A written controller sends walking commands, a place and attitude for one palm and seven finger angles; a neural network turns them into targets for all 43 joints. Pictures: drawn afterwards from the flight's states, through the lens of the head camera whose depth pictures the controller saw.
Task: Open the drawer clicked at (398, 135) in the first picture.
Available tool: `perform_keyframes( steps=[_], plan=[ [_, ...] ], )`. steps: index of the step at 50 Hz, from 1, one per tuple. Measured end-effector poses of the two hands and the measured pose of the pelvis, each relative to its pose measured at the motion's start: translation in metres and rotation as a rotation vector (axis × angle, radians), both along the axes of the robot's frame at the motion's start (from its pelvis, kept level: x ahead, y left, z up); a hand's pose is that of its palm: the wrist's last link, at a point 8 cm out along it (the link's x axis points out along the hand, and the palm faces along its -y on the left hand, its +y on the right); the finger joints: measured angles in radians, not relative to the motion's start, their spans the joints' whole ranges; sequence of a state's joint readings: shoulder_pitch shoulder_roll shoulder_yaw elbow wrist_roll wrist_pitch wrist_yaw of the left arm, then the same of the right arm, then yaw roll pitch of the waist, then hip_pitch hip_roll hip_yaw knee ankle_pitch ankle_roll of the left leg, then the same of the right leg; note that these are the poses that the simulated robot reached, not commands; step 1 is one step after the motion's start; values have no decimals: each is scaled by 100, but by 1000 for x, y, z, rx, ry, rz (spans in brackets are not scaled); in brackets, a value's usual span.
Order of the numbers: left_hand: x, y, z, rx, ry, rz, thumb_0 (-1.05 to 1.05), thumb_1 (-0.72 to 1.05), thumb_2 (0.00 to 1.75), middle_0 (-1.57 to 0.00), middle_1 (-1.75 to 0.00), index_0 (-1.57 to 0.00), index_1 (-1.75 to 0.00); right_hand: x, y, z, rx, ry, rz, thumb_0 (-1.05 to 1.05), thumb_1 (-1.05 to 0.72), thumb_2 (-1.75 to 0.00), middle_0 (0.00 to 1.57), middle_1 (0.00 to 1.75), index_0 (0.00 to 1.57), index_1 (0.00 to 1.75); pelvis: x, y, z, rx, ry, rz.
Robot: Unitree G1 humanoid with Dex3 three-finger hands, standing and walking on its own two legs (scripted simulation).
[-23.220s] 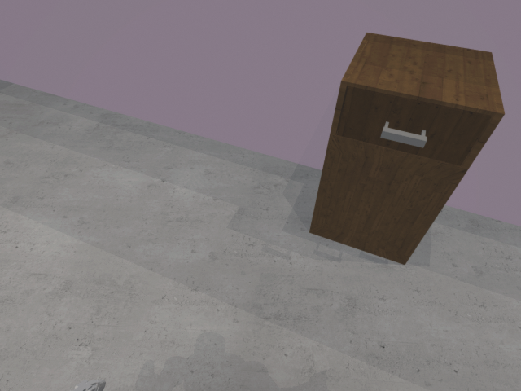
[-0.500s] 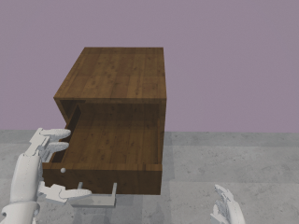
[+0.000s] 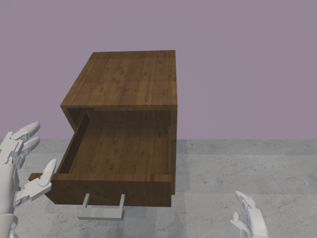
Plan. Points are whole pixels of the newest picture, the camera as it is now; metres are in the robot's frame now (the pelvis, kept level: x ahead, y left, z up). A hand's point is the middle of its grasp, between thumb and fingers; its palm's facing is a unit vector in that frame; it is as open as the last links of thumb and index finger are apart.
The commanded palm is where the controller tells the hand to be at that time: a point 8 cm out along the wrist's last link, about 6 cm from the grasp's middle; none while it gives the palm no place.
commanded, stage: draw the hand back to the body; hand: left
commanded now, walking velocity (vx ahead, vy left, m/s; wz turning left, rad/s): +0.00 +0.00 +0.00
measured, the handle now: (103, 205) +0.23 +0.21 -0.10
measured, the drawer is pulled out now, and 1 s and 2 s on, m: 0.30 0.30 0.30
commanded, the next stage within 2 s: step back with the hand held close in 0.24 s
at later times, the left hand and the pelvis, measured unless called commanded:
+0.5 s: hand (37, 177) +0.18 +0.25 +0.16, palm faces +0.38 -0.78 -0.49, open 7.4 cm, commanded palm +0.11 +0.28 +0.17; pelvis -0.02 +0.00 +0.00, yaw +0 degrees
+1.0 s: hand (9, 211) +0.12 +0.27 +0.15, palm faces +0.36 -0.79 -0.50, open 7.4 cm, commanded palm +0.06 +0.30 +0.17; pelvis -0.07 +0.03 -0.01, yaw -1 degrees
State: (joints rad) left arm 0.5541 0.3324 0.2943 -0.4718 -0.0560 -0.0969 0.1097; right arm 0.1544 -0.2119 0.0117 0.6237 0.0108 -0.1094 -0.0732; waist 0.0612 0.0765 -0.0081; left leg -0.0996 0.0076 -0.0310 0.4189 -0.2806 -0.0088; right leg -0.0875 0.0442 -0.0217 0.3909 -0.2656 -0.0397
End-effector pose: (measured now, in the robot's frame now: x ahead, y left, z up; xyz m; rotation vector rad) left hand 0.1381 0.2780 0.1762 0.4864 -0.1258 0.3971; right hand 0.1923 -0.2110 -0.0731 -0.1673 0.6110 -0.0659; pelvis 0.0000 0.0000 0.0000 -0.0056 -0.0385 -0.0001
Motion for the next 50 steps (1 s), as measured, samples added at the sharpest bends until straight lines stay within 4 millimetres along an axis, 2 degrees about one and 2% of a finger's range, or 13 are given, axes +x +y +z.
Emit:
perform_keyframes(
  steps=[10, 18, 24, 31, 35, 40, 45, 50],
  plan=[
    [-5, -6, -9, -36, 29, -4, 1, 81, 86, -22, -36, -22, -35, -6, -2, 0, -4, 9, 13, 2, -90, -89, 20, 30, 20, 30, -4, -4, 1, 1, -6, 1],
    [-9, -6, -2, -15, 8, -3, 1, 87, 89, -22, -31, -22, -31, -15, -5, -4, 0, 25, -2, 2, -90, -89, 20, 30, 20, 30, -8, -4, 1, 0, -13, 1],
    [-3, 5, 11, 76, -21, -19, 1, 88, 90, -22, -31, -22, -30, -28, -10, -7, -7, 81, -16, 2, -90, -89, 20, 30, 20, 30, -18, -2, 1, -13, 33, -1],
    [-3, 4, -16, 53, 124, -98, 1, 89, 90, -21, -30, -21, -30, -49, -19, -10, -36, 157, -98, 2, -90, -89, 20, 30, 20, 30, -28, 11, 1, -9, 80, -19],
    [-9, 10, -18, 61, 139, -128, 1, 89, 90, -22, -30, -22, -30, -59, -18, -7, -64, 170, -126, 2, -90, -89, 20, 30, 20, 30, -34, 18, 0, -8, 88, -18],
    [-20, 23, -6, 98, 64, -133, 1, 89, 90, -22, -30, -22, -30, -64, -7, 1, -81, 143, -120, 2, -90, -89, 20, 30, 20, 30, -44, 25, -2, -5, 84, -12],
    [-39, 29, 2, 116, -5, -114, 1, 89, 90, -22, -30, -22, -30, -66, 9, 5, -62, 81, -87, 2, -90, -89, 20, 30, 20, 30, -58, 29, -7, 7, 76, -14],
    [-60, 27, -1, 104, -32, -74, 1, 89, 90, -22, -30, -22, -30, -73, 20, 2, -34, 37, -41, 1, -90, -89, 20, 30, 20, 30, -71, 26, -12, 4, 64, -10]
  ],
)
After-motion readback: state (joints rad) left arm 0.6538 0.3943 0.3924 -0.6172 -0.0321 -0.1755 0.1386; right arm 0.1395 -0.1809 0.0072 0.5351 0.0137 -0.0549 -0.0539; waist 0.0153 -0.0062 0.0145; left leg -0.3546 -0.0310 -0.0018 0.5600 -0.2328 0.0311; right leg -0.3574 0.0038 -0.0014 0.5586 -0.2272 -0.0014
